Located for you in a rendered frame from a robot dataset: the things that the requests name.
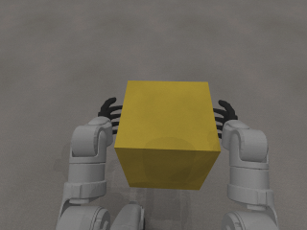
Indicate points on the left robot forearm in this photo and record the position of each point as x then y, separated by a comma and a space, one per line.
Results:
87, 157

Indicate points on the robot right upper arm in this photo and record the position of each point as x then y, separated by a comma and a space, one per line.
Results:
242, 220

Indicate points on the carton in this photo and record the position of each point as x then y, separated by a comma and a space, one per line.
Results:
167, 136

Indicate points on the right robot forearm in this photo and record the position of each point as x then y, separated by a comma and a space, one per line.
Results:
249, 180

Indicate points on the robot right hand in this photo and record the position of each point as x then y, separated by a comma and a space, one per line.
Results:
229, 114

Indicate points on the robot left upper arm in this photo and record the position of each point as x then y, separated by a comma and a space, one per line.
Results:
85, 218

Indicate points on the left robot thigh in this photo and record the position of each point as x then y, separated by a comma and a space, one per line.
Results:
131, 217

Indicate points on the robot left hand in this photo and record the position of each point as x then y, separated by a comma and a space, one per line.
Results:
106, 109

